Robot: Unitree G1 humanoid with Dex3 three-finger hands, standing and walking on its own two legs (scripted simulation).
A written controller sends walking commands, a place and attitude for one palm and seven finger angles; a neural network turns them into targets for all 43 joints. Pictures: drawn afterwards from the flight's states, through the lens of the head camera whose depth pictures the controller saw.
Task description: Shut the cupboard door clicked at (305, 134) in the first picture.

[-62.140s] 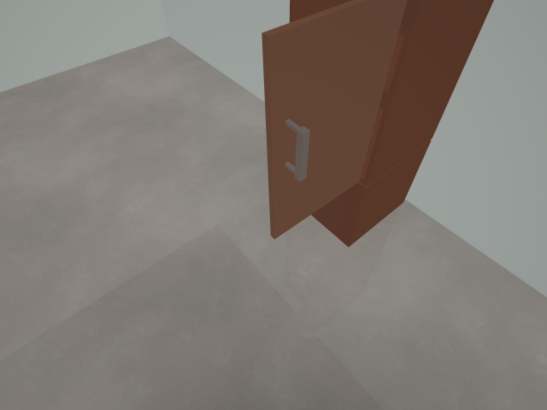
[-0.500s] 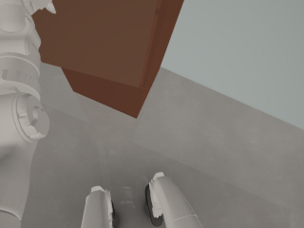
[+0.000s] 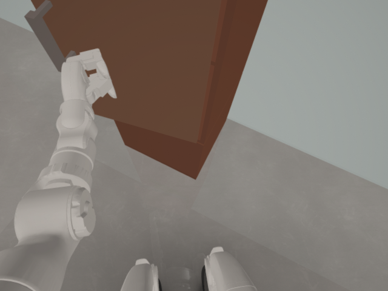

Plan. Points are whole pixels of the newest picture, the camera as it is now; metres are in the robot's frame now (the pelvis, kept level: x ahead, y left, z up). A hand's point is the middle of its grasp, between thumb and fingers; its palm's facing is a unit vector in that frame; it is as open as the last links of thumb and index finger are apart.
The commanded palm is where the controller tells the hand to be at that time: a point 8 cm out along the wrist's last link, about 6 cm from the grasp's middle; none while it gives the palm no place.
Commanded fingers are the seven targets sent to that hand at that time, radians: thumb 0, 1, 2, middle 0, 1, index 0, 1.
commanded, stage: pull the fist back off the door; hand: left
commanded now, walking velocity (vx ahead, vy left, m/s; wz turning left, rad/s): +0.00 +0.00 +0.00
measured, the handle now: (55, 39) +0.65 +0.23 +0.08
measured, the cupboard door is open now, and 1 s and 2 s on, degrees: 10 10 10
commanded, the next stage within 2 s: draw the hand back to the body in 0.14 s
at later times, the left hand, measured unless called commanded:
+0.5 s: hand (86, 98) +0.46 +0.14 +0.10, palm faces +0.05 -1.00 -0.03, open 3.1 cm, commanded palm +0.41 +0.20 +0.12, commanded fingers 0.00 0.90 0.90 -1.30 -1.50 -1.30 -1.50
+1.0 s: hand out of the picture +0.31 +0.21 +0.17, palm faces +0.23 -0.94 -0.23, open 3.2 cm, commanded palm +0.27 +0.26 +0.19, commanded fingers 0.00 0.90 0.90 -0.81 -0.96 -0.81 -0.96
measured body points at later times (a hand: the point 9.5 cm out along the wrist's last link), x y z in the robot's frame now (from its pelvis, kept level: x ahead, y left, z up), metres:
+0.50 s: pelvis +0.00 +0.00 +0.02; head +0.09 -0.02 +0.46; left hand +0.45 +0.20 +0.11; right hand +0.04 -0.26 -0.11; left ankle +0.01 +0.12 -0.66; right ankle +0.02 -0.12 -0.66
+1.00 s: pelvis +0.01 +0.00 +0.07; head +0.01 -0.02 +0.52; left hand +0.29 +0.26 +0.18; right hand +0.21 -0.22 -0.01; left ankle +0.01 +0.12 -0.66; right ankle +0.02 -0.12 -0.66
